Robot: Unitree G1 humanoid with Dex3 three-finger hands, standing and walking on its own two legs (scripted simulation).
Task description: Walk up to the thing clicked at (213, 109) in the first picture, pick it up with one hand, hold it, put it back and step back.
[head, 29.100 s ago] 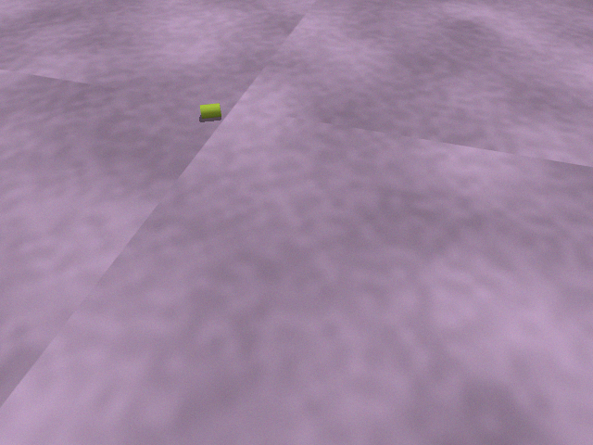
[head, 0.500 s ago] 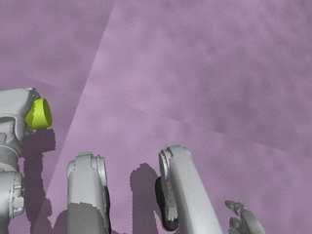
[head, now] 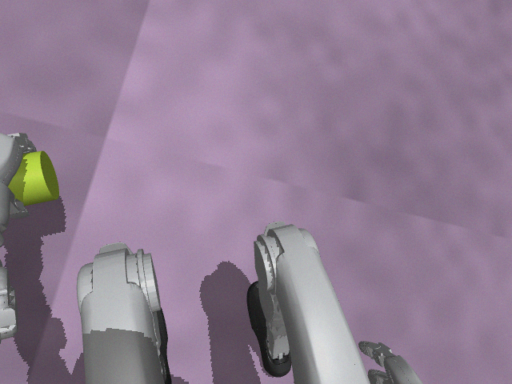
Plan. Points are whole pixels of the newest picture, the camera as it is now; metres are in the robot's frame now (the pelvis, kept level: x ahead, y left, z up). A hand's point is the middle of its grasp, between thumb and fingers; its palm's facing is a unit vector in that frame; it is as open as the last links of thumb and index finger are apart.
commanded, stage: lower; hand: left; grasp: from above
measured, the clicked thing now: (6, 183) +0.43 +0.34 -0.20
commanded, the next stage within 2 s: rest in 0.36 s
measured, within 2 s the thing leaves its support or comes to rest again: rests again in 1.96 s
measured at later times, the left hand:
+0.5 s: hand (24, 190) +0.43 +0.33 -0.24, palm faces -0.44 -0.13 -0.89, open 10.6 cm
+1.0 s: hand (40, 191) +0.44 +0.32 -0.28, palm faces -0.45 -0.16 -0.88, open 10.7 cm
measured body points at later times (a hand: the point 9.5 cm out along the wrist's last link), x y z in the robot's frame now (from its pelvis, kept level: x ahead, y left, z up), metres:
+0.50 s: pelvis +0.00 +0.00 -0.04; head +0.26 +0.09 +0.32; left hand +0.45 +0.33 -0.19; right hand +0.07 -0.27 -0.14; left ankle +0.08 +0.13 -0.32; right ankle +0.09 -0.12 -0.32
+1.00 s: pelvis +0.01 +0.00 -0.05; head +0.28 +0.10 +0.29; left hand +0.46 +0.33 -0.23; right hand +0.07 -0.27 -0.14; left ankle +0.08 +0.13 -0.32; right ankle +0.09 -0.12 -0.32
